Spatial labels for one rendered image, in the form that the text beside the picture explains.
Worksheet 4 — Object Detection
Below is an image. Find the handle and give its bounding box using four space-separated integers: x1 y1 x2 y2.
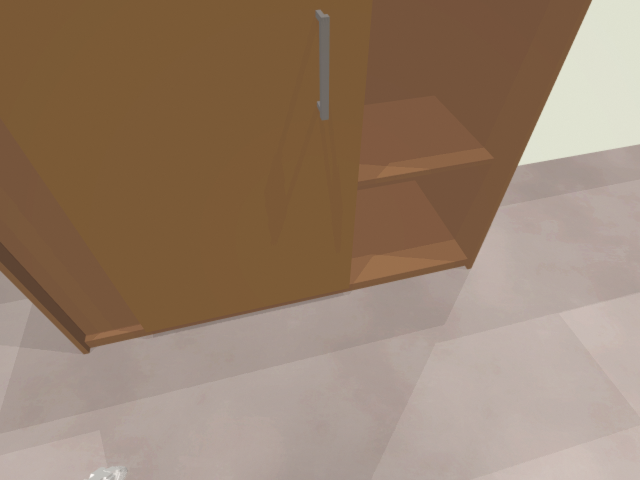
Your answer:
315 10 330 120

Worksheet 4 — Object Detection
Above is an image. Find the wardrobe door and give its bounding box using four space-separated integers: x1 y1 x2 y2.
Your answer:
0 118 140 335
0 0 373 332

